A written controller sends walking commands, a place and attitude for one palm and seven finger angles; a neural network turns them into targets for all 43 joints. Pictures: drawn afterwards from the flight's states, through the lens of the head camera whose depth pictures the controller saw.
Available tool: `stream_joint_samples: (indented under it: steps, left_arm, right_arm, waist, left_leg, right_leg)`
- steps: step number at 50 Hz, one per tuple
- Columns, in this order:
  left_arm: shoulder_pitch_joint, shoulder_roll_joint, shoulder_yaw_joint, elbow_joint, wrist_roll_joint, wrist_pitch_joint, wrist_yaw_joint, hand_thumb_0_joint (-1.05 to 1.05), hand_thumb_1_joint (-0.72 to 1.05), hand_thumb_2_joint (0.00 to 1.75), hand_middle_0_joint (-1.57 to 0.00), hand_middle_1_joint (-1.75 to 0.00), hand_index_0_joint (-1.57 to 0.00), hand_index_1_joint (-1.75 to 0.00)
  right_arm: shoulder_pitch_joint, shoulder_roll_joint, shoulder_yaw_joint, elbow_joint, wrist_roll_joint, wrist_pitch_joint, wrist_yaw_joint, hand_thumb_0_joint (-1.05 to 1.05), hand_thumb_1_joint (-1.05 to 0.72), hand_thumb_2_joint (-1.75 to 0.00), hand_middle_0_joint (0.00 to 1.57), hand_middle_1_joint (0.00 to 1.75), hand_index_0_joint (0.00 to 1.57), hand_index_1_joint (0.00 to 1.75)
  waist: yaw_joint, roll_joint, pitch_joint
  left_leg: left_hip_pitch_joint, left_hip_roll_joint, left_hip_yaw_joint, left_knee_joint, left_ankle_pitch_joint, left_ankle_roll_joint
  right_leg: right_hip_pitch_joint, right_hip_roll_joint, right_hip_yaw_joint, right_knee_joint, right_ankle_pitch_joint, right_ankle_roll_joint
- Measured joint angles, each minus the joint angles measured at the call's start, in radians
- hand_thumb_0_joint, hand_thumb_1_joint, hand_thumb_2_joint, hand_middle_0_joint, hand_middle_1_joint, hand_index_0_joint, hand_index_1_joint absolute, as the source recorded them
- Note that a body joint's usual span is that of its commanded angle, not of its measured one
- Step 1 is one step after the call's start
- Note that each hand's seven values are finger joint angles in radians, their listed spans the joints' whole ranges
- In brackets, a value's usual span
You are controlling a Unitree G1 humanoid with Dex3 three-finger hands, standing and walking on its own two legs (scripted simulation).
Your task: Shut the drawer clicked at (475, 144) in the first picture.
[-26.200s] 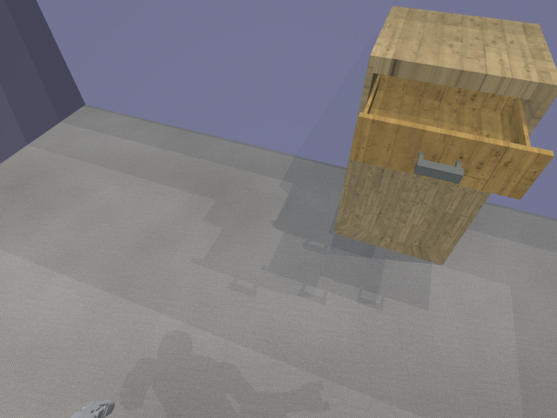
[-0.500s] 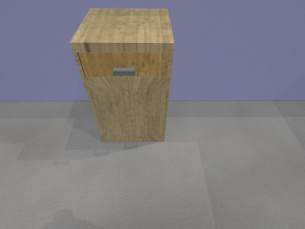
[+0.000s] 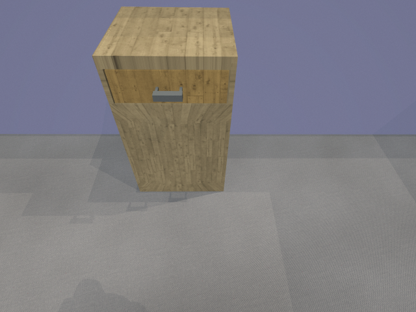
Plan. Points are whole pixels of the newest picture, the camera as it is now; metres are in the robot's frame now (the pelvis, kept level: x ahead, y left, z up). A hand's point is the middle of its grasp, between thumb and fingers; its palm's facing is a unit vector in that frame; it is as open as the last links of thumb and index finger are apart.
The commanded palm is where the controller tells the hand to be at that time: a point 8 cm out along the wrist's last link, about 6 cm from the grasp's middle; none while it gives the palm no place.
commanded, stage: look to check the result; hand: left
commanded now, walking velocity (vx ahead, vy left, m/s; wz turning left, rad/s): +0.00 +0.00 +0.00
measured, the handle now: (168, 92) +0.82 +0.19 -0.07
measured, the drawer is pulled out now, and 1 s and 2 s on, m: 0.00 0.00 0.00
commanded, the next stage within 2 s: stand and wait in 0.12 s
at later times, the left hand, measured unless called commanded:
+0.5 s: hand out of the picture +0.01 +0.19 -0.17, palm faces +0.02 -0.97 -0.23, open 7.3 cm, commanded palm none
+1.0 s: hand out of the picture +0.02 +0.20 -0.17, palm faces +0.01 -0.97 -0.24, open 7.3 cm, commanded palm none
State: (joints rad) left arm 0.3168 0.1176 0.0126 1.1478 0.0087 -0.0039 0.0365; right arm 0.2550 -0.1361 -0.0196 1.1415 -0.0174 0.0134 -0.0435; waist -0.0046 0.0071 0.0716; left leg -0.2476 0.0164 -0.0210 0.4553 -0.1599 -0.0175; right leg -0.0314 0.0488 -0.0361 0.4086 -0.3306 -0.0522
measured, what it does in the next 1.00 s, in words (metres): stands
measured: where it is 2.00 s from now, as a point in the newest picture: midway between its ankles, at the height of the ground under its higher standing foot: outside the picture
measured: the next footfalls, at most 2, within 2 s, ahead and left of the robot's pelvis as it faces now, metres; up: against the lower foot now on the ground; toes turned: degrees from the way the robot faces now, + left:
none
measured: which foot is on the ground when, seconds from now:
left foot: down 0.00-1.00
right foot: down 0.00-1.00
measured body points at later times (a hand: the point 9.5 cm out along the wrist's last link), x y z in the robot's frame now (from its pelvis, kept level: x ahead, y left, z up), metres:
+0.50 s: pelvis +0.00 +0.00 +0.00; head +0.02 +0.00 +0.45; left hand +0.01 +0.24 -0.15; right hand +0.01 -0.23 -0.16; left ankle +0.06 +0.13 -0.74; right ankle -0.06 -0.08 -0.74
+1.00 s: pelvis +0.00 +0.00 +0.00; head +0.02 +0.00 +0.45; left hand +0.02 +0.25 -0.15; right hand +0.04 -0.25 -0.15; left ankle +0.06 +0.13 -0.74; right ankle -0.06 -0.08 -0.74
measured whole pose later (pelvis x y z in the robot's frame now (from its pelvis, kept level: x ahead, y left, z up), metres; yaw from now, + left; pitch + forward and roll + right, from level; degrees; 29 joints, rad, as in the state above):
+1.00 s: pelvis +0.00 +0.00 +0.00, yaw +0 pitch -3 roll +0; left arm 0.22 0.21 0.02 1.13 0.01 -0.01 0.02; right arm 0.17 -0.22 -0.02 1.14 -0.02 0.01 -0.03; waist -0.01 0.01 0.07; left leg -0.22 0.01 -0.01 0.40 -0.13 -0.01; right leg -0.01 0.04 -0.03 0.35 -0.30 -0.05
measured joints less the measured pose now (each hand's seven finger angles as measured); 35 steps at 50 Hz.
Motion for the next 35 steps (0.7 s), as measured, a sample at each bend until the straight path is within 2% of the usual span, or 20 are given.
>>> stream_joint_samples:
  steps: [35]
  left_arm:
    - [-0.083,0.076,0.006,-0.018,0.001,-0.003,-0.014,0.00,0.91,0.90,-0.20,-0.30,-0.20,-0.30]
  right_arm:
    - [-0.055,-0.065,0.003,0.000,-0.001,-0.004,0.011,0.01,-0.91,-0.90,0.20,0.30,0.20,0.30]
  waist:
    - [-0.004,0.003,0.006]
  left_leg:
    - [0.018,-0.009,0.007,-0.044,0.021,0.006]
  right_leg:
    - [0.012,-0.010,0.005,-0.035,0.018,0.007]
